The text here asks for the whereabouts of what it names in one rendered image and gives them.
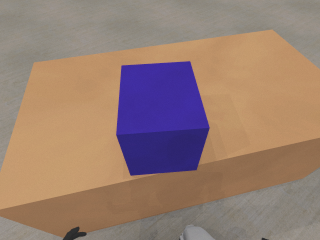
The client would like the carton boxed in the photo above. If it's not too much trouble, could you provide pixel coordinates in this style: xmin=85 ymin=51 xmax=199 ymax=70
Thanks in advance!
xmin=116 ymin=61 xmax=210 ymax=176

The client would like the pedestal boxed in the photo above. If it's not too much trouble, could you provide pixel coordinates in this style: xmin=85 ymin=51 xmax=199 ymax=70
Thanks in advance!
xmin=0 ymin=29 xmax=320 ymax=238

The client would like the right robot thigh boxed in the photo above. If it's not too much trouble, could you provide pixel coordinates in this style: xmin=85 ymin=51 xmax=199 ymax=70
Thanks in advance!
xmin=179 ymin=226 xmax=215 ymax=240

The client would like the left robot hand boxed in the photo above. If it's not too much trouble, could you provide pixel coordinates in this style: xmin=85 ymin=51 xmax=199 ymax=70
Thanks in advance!
xmin=63 ymin=226 xmax=87 ymax=240

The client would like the right robot shin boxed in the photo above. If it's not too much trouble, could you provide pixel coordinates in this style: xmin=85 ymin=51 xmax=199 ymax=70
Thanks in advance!
xmin=184 ymin=224 xmax=194 ymax=231

